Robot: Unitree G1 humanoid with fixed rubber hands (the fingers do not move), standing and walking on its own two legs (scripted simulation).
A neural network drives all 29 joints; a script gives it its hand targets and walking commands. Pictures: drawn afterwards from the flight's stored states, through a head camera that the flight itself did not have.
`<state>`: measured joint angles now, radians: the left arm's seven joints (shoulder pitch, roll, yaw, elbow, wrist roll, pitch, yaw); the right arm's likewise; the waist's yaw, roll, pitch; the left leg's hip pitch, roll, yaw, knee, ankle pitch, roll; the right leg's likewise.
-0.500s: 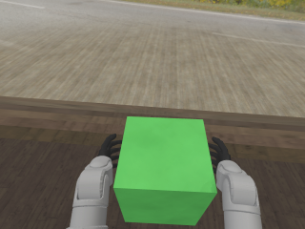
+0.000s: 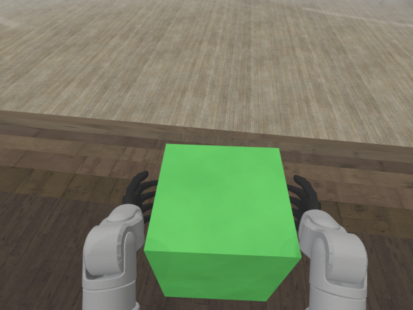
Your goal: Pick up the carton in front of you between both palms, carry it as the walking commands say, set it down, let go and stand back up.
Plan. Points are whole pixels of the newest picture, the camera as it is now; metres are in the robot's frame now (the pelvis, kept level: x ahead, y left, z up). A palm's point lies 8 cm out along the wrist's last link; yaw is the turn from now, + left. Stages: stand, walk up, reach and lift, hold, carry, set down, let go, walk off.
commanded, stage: carry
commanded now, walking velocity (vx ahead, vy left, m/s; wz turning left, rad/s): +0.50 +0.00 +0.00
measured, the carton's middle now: (218, 226) +0.28 +0.01 +0.02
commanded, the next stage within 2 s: none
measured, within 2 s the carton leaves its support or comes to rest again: neither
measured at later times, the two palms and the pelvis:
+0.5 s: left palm (167, 105) +0.56 +0.15 +0.11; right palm (287, 114) +0.56 -0.15 +0.10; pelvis +0.24 +0.01 -0.01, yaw +0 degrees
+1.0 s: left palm (157, 90) +0.63 +0.19 +0.10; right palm (268, 93) +0.64 -0.11 +0.11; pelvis +0.27 +0.03 +0.00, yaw +1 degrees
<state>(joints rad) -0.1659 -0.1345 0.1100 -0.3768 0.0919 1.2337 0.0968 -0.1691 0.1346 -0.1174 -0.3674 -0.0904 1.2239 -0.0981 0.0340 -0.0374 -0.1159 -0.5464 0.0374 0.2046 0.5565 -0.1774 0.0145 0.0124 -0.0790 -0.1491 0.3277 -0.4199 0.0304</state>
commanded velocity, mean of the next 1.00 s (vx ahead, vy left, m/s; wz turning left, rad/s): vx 0.02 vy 0.00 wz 0.00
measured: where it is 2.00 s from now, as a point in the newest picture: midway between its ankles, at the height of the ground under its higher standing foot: outside the picture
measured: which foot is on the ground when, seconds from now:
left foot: up 0.00-0.02, down 0.04-1.00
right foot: down 0.00-0.06, up 0.08-0.40, down 0.42-1.00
